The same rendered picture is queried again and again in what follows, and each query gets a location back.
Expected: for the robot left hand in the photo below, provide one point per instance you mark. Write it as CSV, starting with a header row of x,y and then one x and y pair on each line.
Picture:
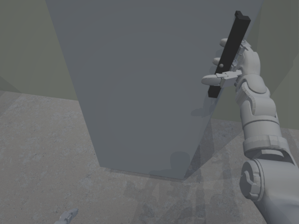
x,y
66,217

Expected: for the robot right hand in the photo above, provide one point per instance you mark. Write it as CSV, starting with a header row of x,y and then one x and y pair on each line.
x,y
249,63

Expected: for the handle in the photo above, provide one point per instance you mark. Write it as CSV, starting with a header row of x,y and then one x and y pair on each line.
x,y
233,43

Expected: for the right robot upper arm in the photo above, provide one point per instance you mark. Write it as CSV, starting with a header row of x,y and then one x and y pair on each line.
x,y
273,186

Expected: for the robot right forearm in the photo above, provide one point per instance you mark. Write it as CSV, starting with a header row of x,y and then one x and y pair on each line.
x,y
260,124

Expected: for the fridge door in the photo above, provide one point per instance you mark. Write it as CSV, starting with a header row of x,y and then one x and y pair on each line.
x,y
136,67

